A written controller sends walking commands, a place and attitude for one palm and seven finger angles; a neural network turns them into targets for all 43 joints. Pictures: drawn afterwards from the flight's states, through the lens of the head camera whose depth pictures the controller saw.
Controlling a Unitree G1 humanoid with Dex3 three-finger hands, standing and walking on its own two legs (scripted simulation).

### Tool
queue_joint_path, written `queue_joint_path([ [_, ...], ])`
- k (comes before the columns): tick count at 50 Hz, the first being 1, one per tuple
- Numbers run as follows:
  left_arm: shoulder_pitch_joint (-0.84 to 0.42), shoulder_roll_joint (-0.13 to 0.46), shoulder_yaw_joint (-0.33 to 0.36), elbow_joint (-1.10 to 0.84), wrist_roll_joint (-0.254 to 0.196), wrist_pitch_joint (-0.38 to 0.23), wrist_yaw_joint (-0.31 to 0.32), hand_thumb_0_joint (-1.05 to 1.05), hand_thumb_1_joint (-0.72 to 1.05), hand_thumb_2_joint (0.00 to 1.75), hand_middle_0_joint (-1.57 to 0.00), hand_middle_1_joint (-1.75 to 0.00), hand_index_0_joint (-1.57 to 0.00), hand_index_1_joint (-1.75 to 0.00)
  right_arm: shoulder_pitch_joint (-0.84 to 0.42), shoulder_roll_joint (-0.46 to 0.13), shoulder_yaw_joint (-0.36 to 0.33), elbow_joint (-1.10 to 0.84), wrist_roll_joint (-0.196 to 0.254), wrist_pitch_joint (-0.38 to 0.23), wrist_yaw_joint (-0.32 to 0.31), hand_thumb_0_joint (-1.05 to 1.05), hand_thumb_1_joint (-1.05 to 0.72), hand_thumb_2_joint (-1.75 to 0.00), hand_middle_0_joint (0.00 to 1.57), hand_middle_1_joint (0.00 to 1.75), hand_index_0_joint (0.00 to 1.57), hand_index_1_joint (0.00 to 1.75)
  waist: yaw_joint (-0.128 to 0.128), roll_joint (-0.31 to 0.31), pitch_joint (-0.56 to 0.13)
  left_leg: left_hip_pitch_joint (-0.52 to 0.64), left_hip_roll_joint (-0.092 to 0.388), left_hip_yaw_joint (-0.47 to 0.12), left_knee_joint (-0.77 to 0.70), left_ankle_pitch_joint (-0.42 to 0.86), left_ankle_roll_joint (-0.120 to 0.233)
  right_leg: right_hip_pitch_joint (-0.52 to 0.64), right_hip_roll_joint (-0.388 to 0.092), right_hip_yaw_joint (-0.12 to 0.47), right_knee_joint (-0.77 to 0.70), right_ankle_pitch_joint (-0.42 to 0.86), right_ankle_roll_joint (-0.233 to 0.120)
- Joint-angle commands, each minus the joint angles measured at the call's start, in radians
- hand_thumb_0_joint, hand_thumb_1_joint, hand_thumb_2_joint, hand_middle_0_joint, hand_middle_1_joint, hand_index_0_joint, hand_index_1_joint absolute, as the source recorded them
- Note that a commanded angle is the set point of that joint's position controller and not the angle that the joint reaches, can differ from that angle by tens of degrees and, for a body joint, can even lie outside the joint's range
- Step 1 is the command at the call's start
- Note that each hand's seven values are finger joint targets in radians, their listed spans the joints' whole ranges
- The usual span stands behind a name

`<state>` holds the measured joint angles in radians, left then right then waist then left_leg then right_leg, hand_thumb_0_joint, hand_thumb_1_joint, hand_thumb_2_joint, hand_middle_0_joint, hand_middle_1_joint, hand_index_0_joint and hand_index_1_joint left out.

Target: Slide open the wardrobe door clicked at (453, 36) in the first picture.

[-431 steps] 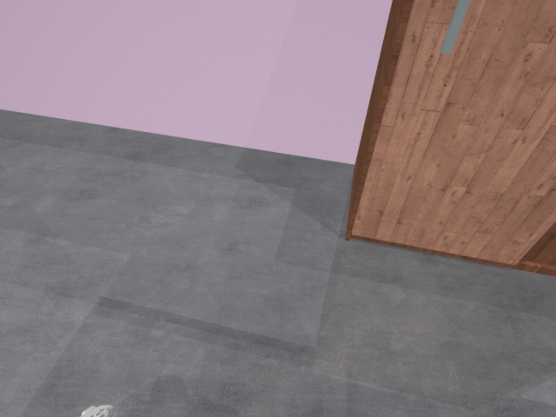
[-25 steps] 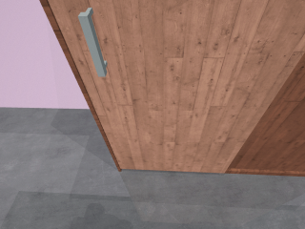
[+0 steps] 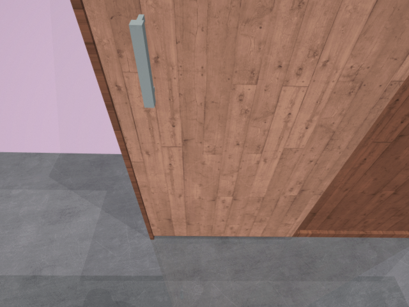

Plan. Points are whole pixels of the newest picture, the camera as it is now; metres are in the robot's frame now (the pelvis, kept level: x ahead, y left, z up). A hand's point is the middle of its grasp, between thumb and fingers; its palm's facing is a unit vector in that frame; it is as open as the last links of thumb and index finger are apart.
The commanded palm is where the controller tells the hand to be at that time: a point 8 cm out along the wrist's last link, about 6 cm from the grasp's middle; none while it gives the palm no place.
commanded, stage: come to a stop and stand still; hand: left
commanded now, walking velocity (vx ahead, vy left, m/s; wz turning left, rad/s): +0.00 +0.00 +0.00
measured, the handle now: (145, 63) +0.52 +0.17 +0.21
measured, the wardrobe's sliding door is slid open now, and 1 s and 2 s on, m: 0.00 0.00 0.00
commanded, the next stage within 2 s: look again from close up in 0.10 s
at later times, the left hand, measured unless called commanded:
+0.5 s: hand out of the picture +0.00 +0.17 -0.18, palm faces +0.03 -0.97 -0.22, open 7.3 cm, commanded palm none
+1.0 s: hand out of the picture -0.07 +0.14 -0.18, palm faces +0.06 -0.98 -0.17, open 7.3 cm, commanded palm none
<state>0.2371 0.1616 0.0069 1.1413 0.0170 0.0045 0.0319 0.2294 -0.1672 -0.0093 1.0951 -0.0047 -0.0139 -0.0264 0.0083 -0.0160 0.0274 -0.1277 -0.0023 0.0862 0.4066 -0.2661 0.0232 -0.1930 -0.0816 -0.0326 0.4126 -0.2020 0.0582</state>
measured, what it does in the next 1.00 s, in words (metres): shifts its weight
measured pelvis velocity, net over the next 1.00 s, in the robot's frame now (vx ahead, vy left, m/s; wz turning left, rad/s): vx -0.05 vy -0.02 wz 0.03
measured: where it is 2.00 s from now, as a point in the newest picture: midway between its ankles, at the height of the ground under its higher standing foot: outside the picture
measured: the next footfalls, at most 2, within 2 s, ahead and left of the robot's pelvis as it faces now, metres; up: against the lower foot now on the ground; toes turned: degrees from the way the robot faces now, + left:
none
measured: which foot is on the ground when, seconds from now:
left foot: down 0.00-1.00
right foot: down 0.00-1.00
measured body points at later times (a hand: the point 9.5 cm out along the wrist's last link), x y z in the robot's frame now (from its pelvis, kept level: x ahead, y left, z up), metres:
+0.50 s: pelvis -0.02 -0.01 -0.01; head -0.04 -0.02 +0.44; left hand +0.00 +0.22 -0.16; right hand -0.01 -0.23 -0.17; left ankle -0.03 +0.10 -0.74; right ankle +0.01 -0.15 -0.74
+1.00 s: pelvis -0.05 -0.02 +0.00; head -0.06 -0.02 +0.44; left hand -0.08 +0.20 -0.17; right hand -0.07 -0.24 -0.16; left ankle -0.03 +0.10 -0.74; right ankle +0.01 -0.15 -0.74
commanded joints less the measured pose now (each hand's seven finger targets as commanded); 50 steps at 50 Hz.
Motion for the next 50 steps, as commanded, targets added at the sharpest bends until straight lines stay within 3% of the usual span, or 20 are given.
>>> queue_joint_path([
  [1, 0.05, 0.091, 0.01, -0.021, -0.004, -0.006, 0.003, 0.0, 0.9, 0.9, -0.2, -0.3, -0.2, -0.3, 0.07, -0.091, -0.014, -0.005, -0.002, -0.013, -0.007, 0.0, -0.9, -0.9, 0.2, 0.3, 0.2, 0.3, 0.006, 0.05, 0.038, -0.064, 0.129, -0.119, -0.124, 0.192, -0.011, 0.041, -0.041, 0.027, -0.04, 0.112, -0.039],
  [7, 0.057, 0.09, 0.01, -0.014, -0.008, -0.011, 0.006, 0.0, 0.9, 0.9, -0.2, -0.3, -0.2, -0.3, 0.108, -0.083, -0.012, 0.019, -0.002, -0.017, -0.011, 0.0, -0.9, -0.9, 0.2, 0.3, 0.2, 0.3, 0.003, 0.03, 0.009, -0.024, 0.126, -0.106, -0.101, 0.276, -0.012, 0.064, -0.047, 0.022, -0.039, 0.164, -0.045],
  [8, 0.114, 0.111, -0.003, 0.001, 0.004, -0.029, 0.048, 0.0, 0.9, 0.9, -0.2, -0.3, -0.2, -0.3, 0.051, -0.126, -0.006, -0.053, 0.007, -0.031, 0.001, 0.0, -0.9, -0.9, 0.2, 0.3, 0.2, 0.3, 0.012, 0.051, 0.017, -0.084, 0.143, -0.084, 0.082, 0.455, -0.026, 0.032, -0.074, 0.073, 0.021, 0.383, -0.069],
  [9, 0.11, 0.156, 0.008, -0.022, 0.008, -0.052, 0.038, 0.0, 0.9, 0.9, -0.2, -0.3, -0.2, -0.3, 0.084, -0.11, -0.004, -0.08, -0.001, -0.034, 0.0, 0.0, -0.9, -0.9, 0.2, 0.3, 0.2, 0.3, -0.012, 0.069, -0.044, -0.069, 0.096, -0.076, 0.093, 0.523, -0.043, 0.085, -0.095, 0.031, 0.081, 0.625, -0.078],
  [10, 0.104, 0.14, 0.011, -0.042, 0.003, -0.052, 0.031, 0.0, 0.9, 0.9, -0.2, -0.3, -0.2, -0.3, 0.165, -0.086, -0.013, -0.059, -0.007, -0.045, -0.005, 0.0, -0.9, -0.9, 0.2, 0.3, 0.2, 0.3, -0.023, 0.1, -0.141, -0.041, 0.094, -0.09, 0.068, 0.557, -0.04, 0.139, -0.089, 0.026, 0.168, 0.584, -0.086],
  [11, 0.111, 0.12, 0.006, -0.047, -0.002, -0.052, 0.029, 0.0, 0.9, 0.9, -0.2, -0.3, -0.2, -0.3, 0.181, -0.095, -0.015, -0.054, -0.007, -0.045, -0.01, 0.0, -0.9, -0.9, 0.2, 0.3, 0.2, 0.3, -0.013, 0.082, -0.209, -0.007, 0.117, -0.103, 0.096, 0.661, -0.025, 0.14, -0.076, 0.015, 0.173, 0.515, -0.086],
  [12, 0.103, 0.108, 0.003, -0.052, -0.007, -0.046, 0.026, 0.0, 0.9, 0.9, -0.2, -0.3, -0.2, -0.3, 0.176, -0.105, -0.014, -0.062, -0.005, -0.039, -0.014, 0.0, -0.9, -0.9, 0.2, 0.3, 0.2, 0.3, -0.015, 0.045, -0.207, 0.007, 0.128, -0.107, 0.097, 0.635, -0.016, 0.117, -0.057, 0.002, 0.15, 0.393, -0.087],
  [14, 0.078, 0.1, 0.0, -0.066, -0.003, -0.035, 0.021, 0.0, 0.9, 0.9, -0.2, -0.3, -0.2, -0.3, 0.155, -0.098, -0.015, -0.077, -0.006, -0.03, -0.016, 0.0, -0.9, -0.9, 0.2, 0.3, 0.2, 0.3, -0.012, 0.013, -0.113, -0.029, 0.128, -0.108, 0.076, 0.523, -0.005, 0.057, -0.042, 0.001, 0.12, 0.27, -0.084],
  [16, 0.07, 0.093, -0.002, -0.075, -0.002, -0.028, 0.017, 0.0, 0.9, 0.9, -0.2, -0.3, -0.2, -0.3, 0.136, -0.091, -0.015, -0.085, -0.005, -0.021, -0.013, 0.0, -0.9, -0.9, 0.2, 0.3, 0.2, 0.3, -0.013, -0.004, 0.004, -0.105, 0.111, -0.114, 0.035, 0.327, -0.002, 0.008, -0.045, 0.012, 0.084, 0.191, -0.082],
  [18, 0.068, 0.095, -0.002, -0.084, -0.001, -0.021, 0.014, 0.0, 0.9, 0.9, -0.2, -0.3, -0.2, -0.3, 0.127, -0.087, -0.013, -0.091, -0.005, -0.015, -0.006, 0.0, -0.9, -0.9, 0.2, 0.3, 0.2, 0.3, -0.012, -0.013, 0.079, -0.163, 0.101, -0.124, -0.012, 0.133, 0.002, -0.025, -0.038, 0.03, 0.043, 0.06, -0.08],
  [22, 0.078, 0.108, 0.002, -0.103, 0.0, -0.018, 0.009, 0.0, 0.9, 0.9, -0.2, -0.3, -0.2, -0.3, 0.126, -0.089, -0.014, -0.093, -0.009, -0.009, 0.003, 0.0, -0.9, -0.9, 0.2, 0.3, 0.2, 0.3, -0.013, -0.001, 0.128, -0.199, 0.082, -0.126, -0.056, -0.063, 0.001, -0.069, -0.032, 0.055, -0.007, -0.105, -0.082],
  [30, 0.102, 0.115, 0.009, -0.122, 0.0, -0.023, 0.005, 0.0, 0.9, 0.9, -0.2, -0.3, -0.2, -0.3, 0.138, -0.094, -0.015, -0.091, -0.009, -0.011, 0.005, 0.0, -0.9, -0.9, 0.2, 0.3, 0.2, 0.3, -0.016, 0.002, 0.065, -0.157, 0.081, -0.115, -0.058, -0.06, -0.001, -0.06, -0.039, 0.066, -0.047, -0.124, -0.081],
  [39, 0.133, 0.109, 0.009, -0.111, 0.001, -0.022, 0.003, 0.0, 0.9, 0.9, -0.2, -0.3, -0.2, -0.3, 0.161, -0.082, -0.011, -0.064, -0.008, -0.001, 0.008, 0.0, -0.9, -0.9, 0.2, 0.3, 0.2, 0.3, -0.014, -0.018, 0.091, -0.179, 0.076, -0.11, -0.058, -0.103, -0.007, -0.091, -0.044, 0.075, -0.093, -0.215, -0.079],
  [42, 0.141, 0.102, 0.012, -0.107, 0.0, -0.02, 0.003, 0.0, 0.9, 0.9, -0.2, -0.3, -0.2, -0.3, 0.174, -0.078, -0.011, -0.055, -0.01, 0.001, 0.007, 0.0, -0.9, -0.9, 0.2, 0.3, 0.2, 0.3, -0.016, 0.002, 0.096, -0.192, 0.074, -0.113, -0.059, -0.126, -0.009, -0.104, -0.043, 0.08, -0.097, -0.243, -0.08],
  [50, 0.163, 0.078, 0.013, -0.097, 0.0, -0.022, 0.004, 0.0, 0.9, 0.9, -0.2, -0.3, -0.2, -0.3, 0.194, -0.063, -0.009, -0.039, -0.008, -0.006, 0.004, 0.0, -0.9, -0.9, 0.2, 0.3, 0.2, 0.3, -0.008, 0.015, 0.073, -0.225, 0.088, -0.131, -0.08, -0.125, -0.007, -0.054, -0.035, 0.062, -0.069, -0.167, -0.077],
])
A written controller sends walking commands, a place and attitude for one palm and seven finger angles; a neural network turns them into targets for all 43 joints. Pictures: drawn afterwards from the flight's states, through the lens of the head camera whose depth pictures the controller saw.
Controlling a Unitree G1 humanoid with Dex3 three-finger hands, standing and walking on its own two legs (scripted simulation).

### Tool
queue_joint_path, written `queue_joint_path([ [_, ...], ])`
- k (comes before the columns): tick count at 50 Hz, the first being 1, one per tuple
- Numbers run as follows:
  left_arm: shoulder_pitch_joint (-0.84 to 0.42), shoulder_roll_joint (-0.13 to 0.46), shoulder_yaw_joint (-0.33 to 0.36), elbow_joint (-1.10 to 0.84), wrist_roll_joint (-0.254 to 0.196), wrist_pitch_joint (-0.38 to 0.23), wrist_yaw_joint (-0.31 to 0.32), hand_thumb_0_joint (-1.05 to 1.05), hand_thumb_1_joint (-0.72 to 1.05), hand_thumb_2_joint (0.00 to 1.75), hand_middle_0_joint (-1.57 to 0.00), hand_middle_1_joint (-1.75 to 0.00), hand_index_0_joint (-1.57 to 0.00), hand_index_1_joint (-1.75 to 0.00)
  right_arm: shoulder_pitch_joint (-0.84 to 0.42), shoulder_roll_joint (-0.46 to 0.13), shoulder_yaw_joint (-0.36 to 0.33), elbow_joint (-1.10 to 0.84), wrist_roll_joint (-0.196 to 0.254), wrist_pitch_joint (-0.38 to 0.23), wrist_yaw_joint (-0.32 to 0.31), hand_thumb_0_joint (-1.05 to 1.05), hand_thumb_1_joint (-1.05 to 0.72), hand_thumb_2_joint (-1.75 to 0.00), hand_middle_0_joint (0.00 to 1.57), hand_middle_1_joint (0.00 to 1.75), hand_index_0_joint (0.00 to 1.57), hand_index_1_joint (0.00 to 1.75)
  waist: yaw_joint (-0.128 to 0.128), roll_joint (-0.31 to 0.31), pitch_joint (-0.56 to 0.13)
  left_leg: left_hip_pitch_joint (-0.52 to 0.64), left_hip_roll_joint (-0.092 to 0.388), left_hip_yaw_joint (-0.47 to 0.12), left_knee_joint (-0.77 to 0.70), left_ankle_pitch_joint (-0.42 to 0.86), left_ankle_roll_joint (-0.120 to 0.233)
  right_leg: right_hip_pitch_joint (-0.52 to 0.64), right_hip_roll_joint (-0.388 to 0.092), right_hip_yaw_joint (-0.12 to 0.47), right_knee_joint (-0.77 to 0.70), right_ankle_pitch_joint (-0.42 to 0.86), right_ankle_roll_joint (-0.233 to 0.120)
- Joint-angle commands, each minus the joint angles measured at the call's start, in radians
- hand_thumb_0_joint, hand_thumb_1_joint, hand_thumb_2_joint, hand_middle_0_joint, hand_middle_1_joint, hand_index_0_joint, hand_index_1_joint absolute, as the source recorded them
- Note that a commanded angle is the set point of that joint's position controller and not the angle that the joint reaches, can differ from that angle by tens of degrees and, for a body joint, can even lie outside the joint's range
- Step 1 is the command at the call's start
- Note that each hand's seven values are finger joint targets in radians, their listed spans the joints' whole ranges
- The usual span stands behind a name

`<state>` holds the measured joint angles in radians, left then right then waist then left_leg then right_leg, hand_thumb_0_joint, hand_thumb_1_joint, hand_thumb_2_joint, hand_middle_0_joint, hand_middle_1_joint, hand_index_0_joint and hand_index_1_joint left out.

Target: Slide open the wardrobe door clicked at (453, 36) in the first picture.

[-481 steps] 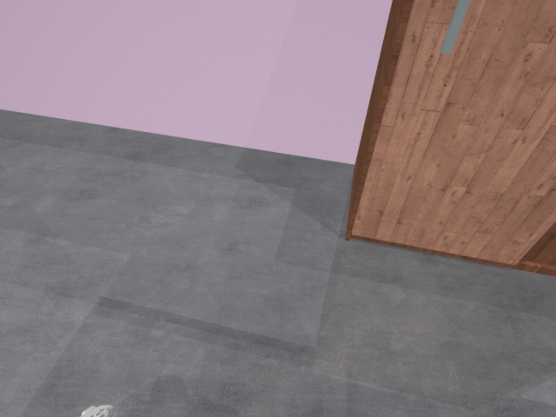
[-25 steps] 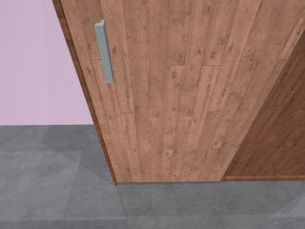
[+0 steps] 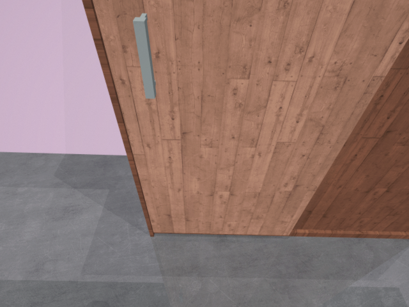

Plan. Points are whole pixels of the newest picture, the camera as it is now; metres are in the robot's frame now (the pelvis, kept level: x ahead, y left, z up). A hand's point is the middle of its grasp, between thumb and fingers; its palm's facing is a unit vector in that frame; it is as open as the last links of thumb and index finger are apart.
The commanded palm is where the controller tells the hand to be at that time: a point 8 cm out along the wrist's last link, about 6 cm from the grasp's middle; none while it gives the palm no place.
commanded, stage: look again from close up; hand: left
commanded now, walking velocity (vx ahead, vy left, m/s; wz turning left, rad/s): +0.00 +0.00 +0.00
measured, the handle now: (147, 58) +0.58 +0.17 +0.22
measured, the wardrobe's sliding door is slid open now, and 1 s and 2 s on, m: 0.00 0.00 0.00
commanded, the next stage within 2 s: shuffle to correct the standing spot in 1.86 s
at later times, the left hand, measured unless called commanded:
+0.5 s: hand out of the picture -0.01 +0.16 -0.18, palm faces +0.05 -0.99 -0.16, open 7.3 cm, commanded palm none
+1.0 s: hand out of the picture -0.01 +0.15 -0.18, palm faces +0.05 -0.99 -0.15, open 7.3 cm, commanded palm none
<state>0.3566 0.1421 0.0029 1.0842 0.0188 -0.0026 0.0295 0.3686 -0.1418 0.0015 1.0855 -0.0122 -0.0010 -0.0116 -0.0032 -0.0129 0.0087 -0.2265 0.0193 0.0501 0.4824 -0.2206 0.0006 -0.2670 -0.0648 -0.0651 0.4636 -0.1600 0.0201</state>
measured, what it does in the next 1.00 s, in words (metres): stands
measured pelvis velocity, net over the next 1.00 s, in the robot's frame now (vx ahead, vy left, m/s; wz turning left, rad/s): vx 0.00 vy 0.00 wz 0.00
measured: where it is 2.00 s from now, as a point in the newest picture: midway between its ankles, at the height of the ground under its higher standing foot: outside the picture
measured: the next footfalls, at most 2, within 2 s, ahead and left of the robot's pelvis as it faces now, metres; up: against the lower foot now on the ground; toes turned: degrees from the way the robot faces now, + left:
none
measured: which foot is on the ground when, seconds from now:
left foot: down 0.00-1.00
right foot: down 0.00-1.00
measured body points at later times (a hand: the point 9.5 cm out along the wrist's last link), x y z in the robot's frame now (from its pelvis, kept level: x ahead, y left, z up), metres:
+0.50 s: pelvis +0.00 +0.00 +0.00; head -0.01 +0.00 +0.45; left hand -0.01 +0.21 -0.16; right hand -0.01 -0.20 -0.16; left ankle +0.03 +0.12 -0.74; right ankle +0.06 -0.14 -0.74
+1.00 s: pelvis +0.00 +0.00 +0.00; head +0.01 +0.01 +0.45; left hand -0.01 +0.21 -0.16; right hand -0.02 -0.20 -0.16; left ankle +0.03 +0.12 -0.74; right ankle +0.06 -0.14 -0.74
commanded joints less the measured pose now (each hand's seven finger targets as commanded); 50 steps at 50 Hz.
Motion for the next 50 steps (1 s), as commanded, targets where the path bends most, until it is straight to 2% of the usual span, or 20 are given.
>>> queue_joint_path([
  [1, 0.048, 0.094, 0.016, -0.038, -0.002, -0.015, 0.006, 0.0, 0.9, 0.9, -0.2, -0.3, -0.2, -0.3, 0.052, -0.086, -0.02, -0.027, 0.0, -0.02, -0.01, 0.0, -0.9, -0.9, 0.2, 0.3, 0.2, 0.3, 0.006, 0.025, 0.093, -0.129, 0.065, -0.099, -0.159, -0.172, 0.016, 0.021, -0.053, 0.093, -0.118, -0.203, -0.039],
  [10, 0.057, 0.073, 0.015, -0.028, -0.001, -0.017, 0.01, 0.0, 0.9, 0.9, -0.2, -0.3, -0.2, -0.3, 0.059, -0.066, -0.019, -0.014, 0.003, -0.022, -0.013, 0.0, -0.9, -0.9, 0.2, 0.3, 0.2, 0.3, 0.01, 0.007, 0.101, -0.125, 0.071, -0.095, -0.162, -0.117, 0.014, 0.045, -0.052, 0.078, -0.102, -0.118, -0.038],
  [19, 0.054, 0.067, 0.017, -0.032, 0.001, -0.018, 0.011, 0.0, 0.9, 0.9, -0.2, -0.3, -0.2, -0.3, 0.049, -0.058, -0.021, -0.014, 0.003, -0.021, -0.013, 0.0, -0.9, -0.9, 0.2, 0.3, 0.2, 0.3, 0.007, 0.001, 0.099, -0.1, 0.069, -0.092, -0.157, -0.101, 0.013, 0.03, -0.052, 0.081, -0.109, -0.119, -0.038],
  [23, 0.051, 0.065, 0.019, -0.032, 0.0, -0.018, 0.01, 0.0, 0.9, 0.9, -0.2, -0.3, -0.2, -0.3, 0.045, -0.057, -0.021, -0.014, 0.001, -0.018, -0.013, 0.0, -0.9, -0.9, 0.2, 0.3, 0.2, 0.3, 0.004, -0.006, 0.111, -0.097, 0.065, -0.085, -0.153, -0.114, 0.011, 0.009, -0.054, 0.087, -0.121, -0.156, -0.038],
  [31, 0.053, 0.065, 0.022, -0.035, 0.001, -0.017, 0.01, 0.0, 0.9, 0.9, -0.2, -0.3, -0.2, -0.3, 0.042, -0.057, -0.021, -0.012, 0.0, -0.018, -0.013, 0.0, -0.9, -0.9, 0.2, 0.3, 0.2, 0.3, 0.006, 0.01, 0.102, -0.1, 0.065, -0.087, -0.157, -0.127, 0.011, 0.017, -0.05, 0.09, -0.122, -0.158, -0.038],
  [34, 0.054, 0.067, 0.022, -0.035, 0.002, -0.018, 0.009, 0.0, 0.9, 0.9, -0.2, -0.3, -0.2, -0.3, 0.046, -0.054, -0.022, -0.01, 0.0, -0.017, -0.012, 0.0, -0.9, -0.9, 0.2, 0.3, 0.2, 0.3, 0.006, -0.008, 0.099, -0.095, 0.063, -0.081, -0.15, -0.113, 0.012, 0.022, -0.052, 0.09, -0.129, -0.16, -0.038],
  [43, 0.058, 0.067, 0.025, -0.033, 0.001, -0.016, 0.007, 0.0, 0.9, 0.9, -0.2, -0.3, -0.2, -0.3, 0.053, -0.05, -0.021, -0.007, -0.002, -0.013, -0.011, 0.0, -0.9, -0.9, 0.2, 0.3, 0.2, 0.3, 0.006, -0.009, 0.109, -0.103, 0.053, -0.074, -0.138, -0.129, 0.012, 0.001, -0.055, 0.096, -0.142, -0.215, -0.04],
  [50, 0.058, 0.06, 0.025, -0.035, 0.001, -0.017, 0.008, 0.0, 0.9, 0.9, -0.2, -0.3, -0.2, -0.3, 0.053, -0.05, -0.022, -0.007, -0.001, -0.018, -0.012, 0.0, -0.9, -0.9, 0.2, 0.3, 0.2, 0.3, 0.009, 0.019, 0.086, -0.104, 0.067, -0.092, -0.153, -0.123, 0.016, 0.026, -0.046, 0.085, -0.116, -0.154, -0.04],
])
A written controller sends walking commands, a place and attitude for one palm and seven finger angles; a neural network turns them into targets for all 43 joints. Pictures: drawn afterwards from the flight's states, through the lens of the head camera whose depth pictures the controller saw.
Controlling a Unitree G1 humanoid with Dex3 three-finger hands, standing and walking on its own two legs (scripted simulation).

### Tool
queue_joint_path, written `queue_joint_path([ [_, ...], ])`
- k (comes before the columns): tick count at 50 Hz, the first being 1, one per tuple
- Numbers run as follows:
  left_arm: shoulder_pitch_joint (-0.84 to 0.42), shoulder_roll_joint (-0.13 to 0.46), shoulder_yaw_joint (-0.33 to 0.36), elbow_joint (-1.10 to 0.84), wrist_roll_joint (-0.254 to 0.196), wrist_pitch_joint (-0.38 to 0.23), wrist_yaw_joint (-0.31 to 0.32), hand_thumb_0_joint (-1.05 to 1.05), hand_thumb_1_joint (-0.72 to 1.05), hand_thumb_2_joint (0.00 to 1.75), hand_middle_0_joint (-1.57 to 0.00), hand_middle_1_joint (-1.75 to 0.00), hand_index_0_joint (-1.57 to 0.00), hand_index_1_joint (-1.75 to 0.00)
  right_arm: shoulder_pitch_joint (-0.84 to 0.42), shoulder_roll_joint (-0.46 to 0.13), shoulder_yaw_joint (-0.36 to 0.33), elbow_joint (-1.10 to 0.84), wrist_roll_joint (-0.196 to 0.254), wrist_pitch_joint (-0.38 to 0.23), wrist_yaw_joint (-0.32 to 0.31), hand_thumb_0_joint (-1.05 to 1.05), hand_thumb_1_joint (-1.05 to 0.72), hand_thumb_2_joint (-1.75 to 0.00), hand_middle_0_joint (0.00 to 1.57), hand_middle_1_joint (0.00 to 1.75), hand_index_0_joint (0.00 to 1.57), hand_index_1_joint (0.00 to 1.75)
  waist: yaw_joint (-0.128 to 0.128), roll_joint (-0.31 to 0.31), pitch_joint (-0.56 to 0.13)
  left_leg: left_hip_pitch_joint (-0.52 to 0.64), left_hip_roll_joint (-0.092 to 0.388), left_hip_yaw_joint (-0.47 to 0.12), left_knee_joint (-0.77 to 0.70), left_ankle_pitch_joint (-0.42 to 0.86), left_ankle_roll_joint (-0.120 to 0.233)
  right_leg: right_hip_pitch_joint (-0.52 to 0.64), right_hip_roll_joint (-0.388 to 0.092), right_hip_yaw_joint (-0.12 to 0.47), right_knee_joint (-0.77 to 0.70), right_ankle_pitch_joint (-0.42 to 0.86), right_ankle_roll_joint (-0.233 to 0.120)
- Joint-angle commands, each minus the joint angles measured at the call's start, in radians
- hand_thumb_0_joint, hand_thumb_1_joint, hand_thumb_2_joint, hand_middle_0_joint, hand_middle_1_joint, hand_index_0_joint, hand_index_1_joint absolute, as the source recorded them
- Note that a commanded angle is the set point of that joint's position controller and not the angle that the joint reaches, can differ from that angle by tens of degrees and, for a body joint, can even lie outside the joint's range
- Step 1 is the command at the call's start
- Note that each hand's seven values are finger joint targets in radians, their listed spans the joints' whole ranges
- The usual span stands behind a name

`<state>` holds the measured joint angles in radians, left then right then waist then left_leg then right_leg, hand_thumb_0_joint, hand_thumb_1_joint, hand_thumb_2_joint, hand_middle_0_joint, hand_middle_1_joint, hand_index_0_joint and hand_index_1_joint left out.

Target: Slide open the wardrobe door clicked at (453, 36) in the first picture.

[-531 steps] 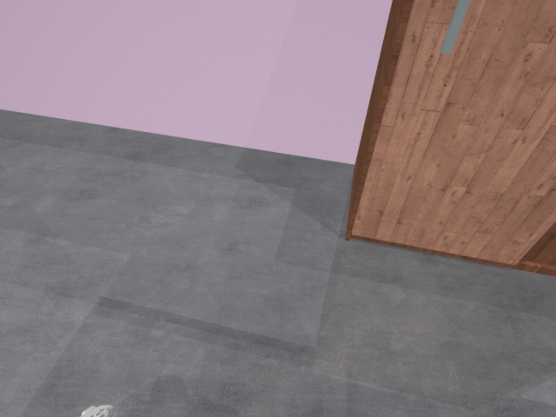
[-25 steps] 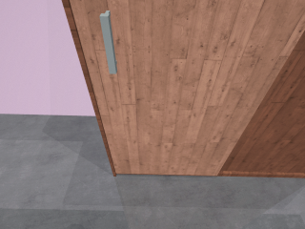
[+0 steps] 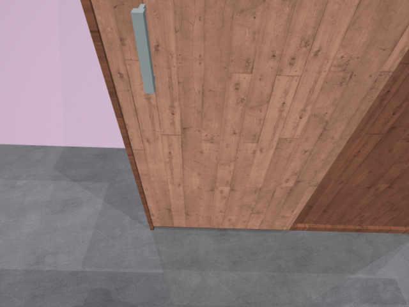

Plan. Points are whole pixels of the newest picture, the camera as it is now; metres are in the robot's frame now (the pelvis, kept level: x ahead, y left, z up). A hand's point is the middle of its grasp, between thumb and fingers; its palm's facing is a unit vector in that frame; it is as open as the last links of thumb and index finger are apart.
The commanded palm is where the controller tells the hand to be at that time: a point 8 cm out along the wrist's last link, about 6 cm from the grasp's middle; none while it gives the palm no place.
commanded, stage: look again from close up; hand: left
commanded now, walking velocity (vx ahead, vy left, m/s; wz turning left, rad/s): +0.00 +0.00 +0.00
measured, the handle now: (146, 51) +0.58 +0.17 +0.21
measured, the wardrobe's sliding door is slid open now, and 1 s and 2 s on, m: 0.00 0.00 0.00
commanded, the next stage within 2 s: shuffle to correct the standing spot in 0.86 s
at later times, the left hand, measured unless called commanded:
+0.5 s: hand out of the picture +0.01 +0.15 -0.17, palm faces +0.04 -0.99 -0.17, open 7.3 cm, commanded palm none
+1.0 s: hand out of the picture +0.02 +0.15 -0.17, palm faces +0.04 -0.99 -0.17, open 7.3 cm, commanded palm none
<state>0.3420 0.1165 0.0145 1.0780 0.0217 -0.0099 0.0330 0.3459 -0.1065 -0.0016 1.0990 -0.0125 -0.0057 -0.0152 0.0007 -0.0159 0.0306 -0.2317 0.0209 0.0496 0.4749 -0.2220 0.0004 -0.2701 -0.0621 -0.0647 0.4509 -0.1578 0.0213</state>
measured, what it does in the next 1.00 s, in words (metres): stands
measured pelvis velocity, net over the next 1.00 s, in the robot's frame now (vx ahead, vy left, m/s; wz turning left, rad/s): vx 0.03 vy -0.01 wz -0.01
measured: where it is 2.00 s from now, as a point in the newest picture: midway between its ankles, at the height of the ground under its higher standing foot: outside the picture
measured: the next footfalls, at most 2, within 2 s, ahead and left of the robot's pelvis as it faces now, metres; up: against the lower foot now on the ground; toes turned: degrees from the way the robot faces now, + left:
left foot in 1.70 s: +0.18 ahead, +0.12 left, +0.00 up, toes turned +6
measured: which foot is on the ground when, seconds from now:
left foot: down 0.00-1.00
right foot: down 0.00-1.00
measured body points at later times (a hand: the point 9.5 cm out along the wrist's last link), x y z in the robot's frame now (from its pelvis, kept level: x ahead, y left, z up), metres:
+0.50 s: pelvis +0.02 +0.00 +0.00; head +0.03 +0.00 +0.45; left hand +0.01 +0.21 -0.16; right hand +0.01 -0.21 -0.16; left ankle +0.02 +0.12 -0.74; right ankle +0.05 -0.14 -0.74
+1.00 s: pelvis +0.03 -0.01 +0.00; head +0.05 -0.01 +0.45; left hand +0.02 +0.20 -0.16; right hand +0.02 -0.22 -0.16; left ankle +0.02 +0.12 -0.74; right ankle +0.05 -0.14 -0.74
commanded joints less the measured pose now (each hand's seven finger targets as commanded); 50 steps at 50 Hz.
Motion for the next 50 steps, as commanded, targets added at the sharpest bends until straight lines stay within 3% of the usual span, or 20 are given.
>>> queue_joint_path([
  [1, 0.072, 0.083, 0.014, -0.028, -0.002, -0.009, 0.004, 0.0, 0.9, 0.9, -0.2, -0.3, -0.2, -0.3, 0.071, -0.086, -0.02, -0.021, -0.001, -0.015, -0.01, 0.0, -0.9, -0.9, 0.2, 0.3, 0.2, 0.3, 0.007, 0.036, 0.068, -0.104, 0.067, -0.095, -0.15, -0.131, 0.016, 0.029, -0.047, 0.082, -0.098, -0.151, -0.041],
  [10, 0.073, 0.074, 0.008, -0.018, -0.002, -0.014, 0.005, 0.0, 0.9, 0.9, -0.2, -0.3, -0.2, -0.3, 0.064, -0.087, -0.017, -0.018, 0.002, -0.023, -0.013, 0.0, -0.9, -0.9, 0.2, 0.3, 0.2, 0.3, 0.008, 0.026, 0.052, -0.073, 0.076, -0.09, -0.154, -0.047, 0.017, 0.061, -0.048, 0.073, -0.077, -0.04, -0.04],
  [27, 0.057, 0.087, 0.006, -0.01, -0.004, -0.019, 0.006, 0.0, 0.9, 0.9, -0.2, -0.3, -0.2, -0.3, 0.046, -0.09, -0.013, -0.004, 0.001, -0.023, -0.014, 0.0, -0.9, -0.9, 0.2, 0.3, 0.2, 0.3, 0.006, -0.012, 0.052, -0.021, 0.072, -0.06, -0.135, 0.026, 0.011, 0.063, -0.054, 0.08, -0.09, -0.014, -0.042],
  [47, 0.049, 0.1, 0.006, -0.006, -0.005, -0.021, 0.005, 0.0, 0.9, 0.9, -0.2, -0.3, -0.2, -0.3, 0.04, -0.095, -0.01, 0.008, 0.002, -0.026, -0.015, 0.0, -0.9, -0.9, 0.2, 0.3, 0.2, 0.3, 0.009, 0.014, 0.036, -0.001, 0.078, -0.056, -0.132, 0.07, 0.008, 0.093, -0.053, 0.073, -0.09, 0.029, -0.045],
  [49, 0.058, 0.09, 0.003, 0.002, -0.004, -0.02, 0.005, 0.0, 0.9, 0.9, -0.2, -0.3, -0.2, -0.3, 0.045, -0.087, -0.007, 0.016, 0.0, -0.024, -0.016, 0.0, -0.9, -0.9, 0.2, 0.3, 0.2, 0.3, 0.009, 0.01, 0.036, 0.005, 0.079, -0.051, -0.132, 0.04, 0.007, 0.094, -0.051, 0.07, -0.094, -0.004, -0.046],
  [50, 0.059, 0.09, 0.006, 0.003, -0.002, -0.018, 0.004, 0.0, 0.9, 0.9, -0.2, -0.3, -0.2, -0.3, 0.055, -0.084, -0.007, 0.019, -0.002, -0.021, -0.014, 0.0, -0.9, -0.9, 0.2, 0.3, 0.2, 0.3, 0.01, -0.002, 0.043, -0.004, 0.071, -0.047, -0.13, -0.031, 0.008, 0.087, -0.052, 0.073, -0.093, -0.084, -0.049],
])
